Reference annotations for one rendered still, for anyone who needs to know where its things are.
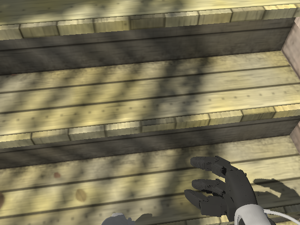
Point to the right robot forearm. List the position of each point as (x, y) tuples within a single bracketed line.
[(252, 214)]

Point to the left robot shin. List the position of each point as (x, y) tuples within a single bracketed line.
[(118, 215)]

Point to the left robot thigh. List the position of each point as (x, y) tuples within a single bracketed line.
[(118, 220)]

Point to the robot right hand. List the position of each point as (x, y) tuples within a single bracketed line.
[(228, 196)]

